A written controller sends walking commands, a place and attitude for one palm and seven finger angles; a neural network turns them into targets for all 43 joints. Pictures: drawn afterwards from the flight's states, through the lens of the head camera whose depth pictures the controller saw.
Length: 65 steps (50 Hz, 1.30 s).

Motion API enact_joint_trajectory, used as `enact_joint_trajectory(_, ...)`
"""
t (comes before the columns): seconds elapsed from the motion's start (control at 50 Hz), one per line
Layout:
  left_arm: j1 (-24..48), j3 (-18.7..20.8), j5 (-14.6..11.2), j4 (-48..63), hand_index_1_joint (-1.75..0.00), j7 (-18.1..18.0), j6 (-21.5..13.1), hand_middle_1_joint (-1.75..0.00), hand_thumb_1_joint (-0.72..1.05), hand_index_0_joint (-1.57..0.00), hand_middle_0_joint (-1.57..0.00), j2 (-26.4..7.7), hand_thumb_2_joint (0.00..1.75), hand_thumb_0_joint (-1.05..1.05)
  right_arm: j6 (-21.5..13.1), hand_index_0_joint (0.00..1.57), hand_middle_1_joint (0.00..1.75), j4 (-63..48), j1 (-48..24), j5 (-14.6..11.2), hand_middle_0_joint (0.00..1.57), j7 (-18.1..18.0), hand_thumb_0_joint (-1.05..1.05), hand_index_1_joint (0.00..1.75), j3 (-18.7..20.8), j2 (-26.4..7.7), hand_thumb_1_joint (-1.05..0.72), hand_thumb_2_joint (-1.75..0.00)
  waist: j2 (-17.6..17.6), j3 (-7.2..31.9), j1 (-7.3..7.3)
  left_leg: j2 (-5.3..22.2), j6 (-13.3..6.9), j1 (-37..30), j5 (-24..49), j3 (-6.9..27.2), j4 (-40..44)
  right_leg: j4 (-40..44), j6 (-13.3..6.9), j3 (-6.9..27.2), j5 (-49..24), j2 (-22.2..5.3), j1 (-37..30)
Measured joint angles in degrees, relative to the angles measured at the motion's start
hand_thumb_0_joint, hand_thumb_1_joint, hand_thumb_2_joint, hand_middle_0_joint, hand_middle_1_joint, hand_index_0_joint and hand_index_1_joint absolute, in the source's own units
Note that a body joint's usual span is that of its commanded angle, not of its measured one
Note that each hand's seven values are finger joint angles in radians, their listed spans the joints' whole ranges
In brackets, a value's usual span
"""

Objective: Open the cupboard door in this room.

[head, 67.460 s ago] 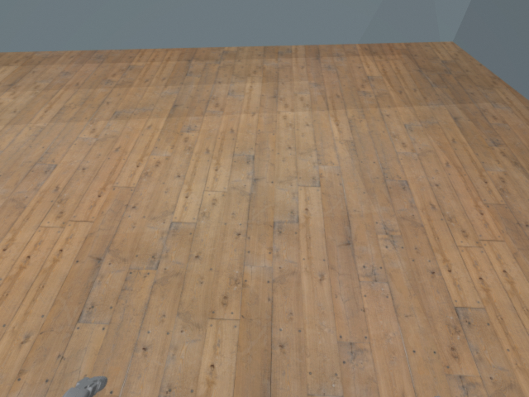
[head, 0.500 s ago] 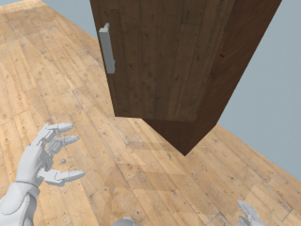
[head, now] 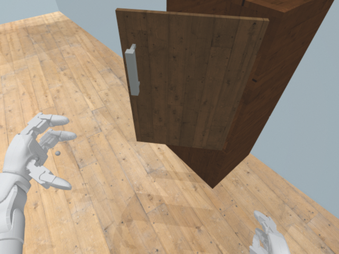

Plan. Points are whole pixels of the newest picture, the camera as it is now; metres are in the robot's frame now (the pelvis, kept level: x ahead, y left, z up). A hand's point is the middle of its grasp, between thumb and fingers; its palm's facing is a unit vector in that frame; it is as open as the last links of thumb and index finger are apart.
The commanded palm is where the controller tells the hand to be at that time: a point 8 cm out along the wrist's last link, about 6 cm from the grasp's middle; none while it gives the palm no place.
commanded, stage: raise the hand with hooked fingers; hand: left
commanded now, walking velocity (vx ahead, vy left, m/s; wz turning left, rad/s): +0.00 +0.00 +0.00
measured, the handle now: (134, 70) +0.63 +0.18 +0.10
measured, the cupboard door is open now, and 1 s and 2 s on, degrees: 42 42 42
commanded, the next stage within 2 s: move the hooked fingers beside the handle in 0.58 s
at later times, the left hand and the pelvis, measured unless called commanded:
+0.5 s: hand (71, 149) +0.29 +0.24 +0.12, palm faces +0.02 -1.00 -0.02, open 14.0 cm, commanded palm +0.26 +0.29 +0.12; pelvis +0.00 -0.02 +0.00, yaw -1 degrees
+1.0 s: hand (84, 128) +0.35 +0.23 +0.12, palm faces -0.02 -1.00 +0.00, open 14.0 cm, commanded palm +0.32 +0.29 +0.12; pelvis -0.01 -0.02 +0.00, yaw -1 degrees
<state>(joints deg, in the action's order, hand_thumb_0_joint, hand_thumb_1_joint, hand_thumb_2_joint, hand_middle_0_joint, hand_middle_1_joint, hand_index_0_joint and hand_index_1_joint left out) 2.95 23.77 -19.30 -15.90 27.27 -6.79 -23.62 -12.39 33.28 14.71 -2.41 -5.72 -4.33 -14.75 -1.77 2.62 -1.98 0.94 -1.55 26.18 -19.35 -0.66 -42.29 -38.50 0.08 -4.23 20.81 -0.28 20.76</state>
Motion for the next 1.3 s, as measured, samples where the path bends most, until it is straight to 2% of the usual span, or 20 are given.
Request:
enact_joint_trajectory(0.18, 4.3, 1.5, -0.7, -6.5, -1.20, 2.8, 3.7, -1.20, -0.50, -0.30, -0.30, -3.2, 0.30, -0.02, 0.5, 0.20, 0.30, 0.7, 1.7, -0.8, 0.20, -0.4, 0.01, 0.30, 0.8, -1.6, -0.90, -0.90, -0.8, -0.1, 1.11, 0.3, 0.6, -1.3, 1.4, -0.2, 2.5, 1.7, -0.6, 0.3, -1.0, 0.4, -0.7)
enact_joint_trajectory(0.38, 2.2, 1.9, -0.7, -5.3, -1.20, 1.6, 1.1, -1.20, -0.50, -0.30, -0.31, -0.6, 0.30, -0.02, 0.0, 0.20, 0.30, 0.6, 2.3, -0.5, 0.20, 0.2, 0.02, 0.30, 1.7, -2.0, -0.90, -0.90, -0.2, -0.2, 1.22, 0.9, 1.3, -1.6, 1.7, -0.6, 3.1, 1.0, -1.3, 0.7, -0.8, 0.9, -0.1)
enact_joint_trajectory(0.54, 2.6, 1.2, -0.2, -5.7, -1.20, 1.2, 0.7, -1.20, -0.50, -0.30, -0.30, -0.4, 0.30, -0.02, -0.2, 0.20, 0.30, 0.6, 1.3, -0.7, 0.20, -0.4, 0.02, 0.30, 1.6, -1.7, -0.90, -0.90, -0.7, -0.4, 0.91, 1.2, 1.8, -1.8, 1.8, -0.3, 3.2, 1.0, -1.7, 0.4, -0.8, 1.3, -0.4)
enact_joint_trajectory(0.72, 3.5, 1.4, -1.0, -7.5, -1.20, 2.1, 1.2, -1.21, -0.50, -0.31, -0.31, -0.7, 0.30, -0.02, -0.2, 0.20, 0.30, 0.5, 0.6, -0.9, 0.20, -0.5, 0.01, 0.30, 1.2, -1.4, -0.90, -0.90, -0.7, 0.1, 0.56, 1.2, 1.9, -1.6, 1.8, -0.4, 3.1, 0.5, -1.7, 0.6, -0.6, 1.3, 0.0)
enact_joint_trajectory(0.82, 8.0, -0.2, 0.3, -10.7, -1.20, 1.0, 0.9, -1.21, -0.50, -0.30, -0.31, -0.4, 0.30, -0.02, -0.2, 0.20, 0.30, 1.1, 0.3, -1.0, 0.20, -1.0, 0.01, 0.30, 1.3, -1.8, -0.90, -0.90, -0.7, -0.8, 0.45, 0.9, 1.7, -0.7, 1.8, 0.2, 2.4, 0.2, -1.7, -0.1, -0.5, 1.0, 0.4)
enact_joint_trajectory(0.92, 13.4, -1.2, 1.7, -14.4, -1.20, 0.0, -0.1, -1.21, -0.50, -0.30, -0.30, -0.8, 0.30, -0.02, 0.2, 0.20, 0.30, 1.9, 0.1, -0.8, 0.20, -1.1, 0.01, 0.30, 1.0, -1.5, -0.90, -0.90, -0.2, -1.0, 1.16, 0.8, 1.5, 0.4, 2.0, 0.2, 2.2, 0.0, -1.5, -0.1, -0.7, 0.8, 1.6)
enact_joint_trajectory(1.1, 19.9, 0.3, 3.2, -23.2, -1.20, -0.2, -0.4, -1.20, -0.50, -0.30, -0.31, -3.5, 0.30, -0.02, 2.3, 0.20, 0.30, 1.6, 2.4, -0.6, 0.20, -0.1, 0.01, 0.30, 1.0, -1.6, -0.90, -0.90, 0.3, 0.1, 3.18, 0.8, 1.1, 2.0, 1.3, -1.0, 1.7, -0.6, -1.1, 1.1, -0.5, 0.8, 3.6)
enact_joint_trajectory(1.3, 26.0, -0.3, 4.7, -28.7, -1.20, -0.8, -3.4, -1.20, -0.50, -0.30, -0.30, -4.0, 0.30, -0.02, 4.5, 0.20, 0.30, 2.8, 5.1, -0.2, 0.20, 0.6, 0.01, 0.30, 1.9, -2.3, -0.90, -0.90, 0.6, 0.1, 3.88, 0.6, 0.5, 4.5, 0.5, -0.9, 0.1, -1.4, -0.6, 1.1, -0.1, 0.5, 5.7)
